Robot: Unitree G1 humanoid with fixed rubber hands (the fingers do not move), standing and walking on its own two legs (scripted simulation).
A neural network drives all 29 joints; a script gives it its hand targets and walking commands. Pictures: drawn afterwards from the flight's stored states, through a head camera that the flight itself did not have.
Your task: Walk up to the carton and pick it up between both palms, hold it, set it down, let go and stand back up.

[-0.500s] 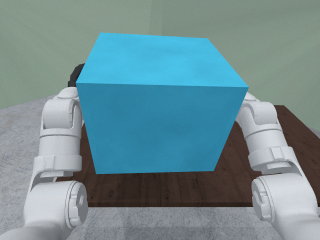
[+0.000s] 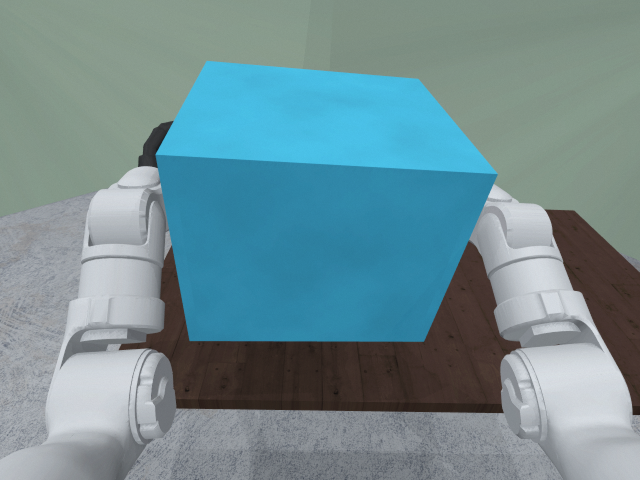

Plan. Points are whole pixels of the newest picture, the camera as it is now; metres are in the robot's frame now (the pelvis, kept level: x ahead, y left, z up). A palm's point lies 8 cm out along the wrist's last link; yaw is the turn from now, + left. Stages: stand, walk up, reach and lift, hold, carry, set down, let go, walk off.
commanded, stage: hold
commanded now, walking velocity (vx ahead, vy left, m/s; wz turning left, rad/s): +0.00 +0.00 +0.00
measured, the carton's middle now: (313, 198) +0.38 +0.00 +0.24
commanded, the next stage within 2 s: none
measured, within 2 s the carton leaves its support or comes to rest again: neither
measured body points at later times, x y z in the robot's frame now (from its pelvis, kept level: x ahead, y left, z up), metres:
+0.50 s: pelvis +0.01 +0.00 +0.00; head -0.07 +0.02 +0.44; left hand +0.39 +0.18 +0.26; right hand +0.39 -0.18 +0.25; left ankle +0.04 +0.11 -0.75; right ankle +0.01 -0.11 -0.75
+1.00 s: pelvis +0.00 +0.00 +0.00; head -0.08 +0.01 +0.44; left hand +0.39 +0.18 +0.26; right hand +0.39 -0.18 +0.25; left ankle +0.04 +0.11 -0.75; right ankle +0.01 -0.11 -0.75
